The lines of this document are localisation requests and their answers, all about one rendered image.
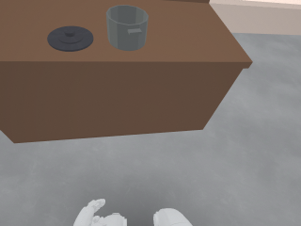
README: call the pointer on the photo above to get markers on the robot left hand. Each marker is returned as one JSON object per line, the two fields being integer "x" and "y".
{"x": 85, "y": 217}

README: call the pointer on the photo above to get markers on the left robot thigh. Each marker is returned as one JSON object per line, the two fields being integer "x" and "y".
{"x": 115, "y": 220}

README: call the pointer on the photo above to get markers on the knob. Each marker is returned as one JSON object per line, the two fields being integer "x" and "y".
{"x": 69, "y": 32}

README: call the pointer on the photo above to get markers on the pot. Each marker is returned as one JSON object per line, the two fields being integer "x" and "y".
{"x": 127, "y": 27}

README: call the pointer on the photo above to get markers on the lid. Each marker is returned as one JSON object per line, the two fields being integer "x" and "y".
{"x": 82, "y": 39}

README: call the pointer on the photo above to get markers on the table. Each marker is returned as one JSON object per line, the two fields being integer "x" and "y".
{"x": 174, "y": 83}

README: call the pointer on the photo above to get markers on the robot thigh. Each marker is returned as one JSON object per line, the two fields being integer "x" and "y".
{"x": 170, "y": 217}
{"x": 115, "y": 220}

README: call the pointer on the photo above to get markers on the right robot thigh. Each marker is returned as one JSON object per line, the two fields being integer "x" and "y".
{"x": 170, "y": 217}

